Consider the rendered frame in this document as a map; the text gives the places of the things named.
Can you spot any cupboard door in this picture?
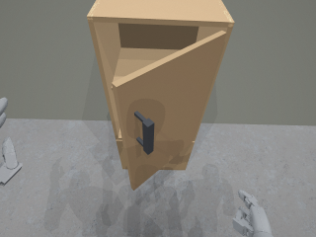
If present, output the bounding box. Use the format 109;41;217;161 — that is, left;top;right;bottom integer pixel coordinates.
112;31;227;190

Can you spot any handle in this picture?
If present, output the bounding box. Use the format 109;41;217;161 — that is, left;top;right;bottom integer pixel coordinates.
134;111;155;155

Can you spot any robot left hand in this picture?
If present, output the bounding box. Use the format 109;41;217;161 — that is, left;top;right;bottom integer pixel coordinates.
0;97;23;186

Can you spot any robot right hand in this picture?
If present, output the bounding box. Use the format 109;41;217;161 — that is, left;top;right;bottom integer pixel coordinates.
232;190;273;237

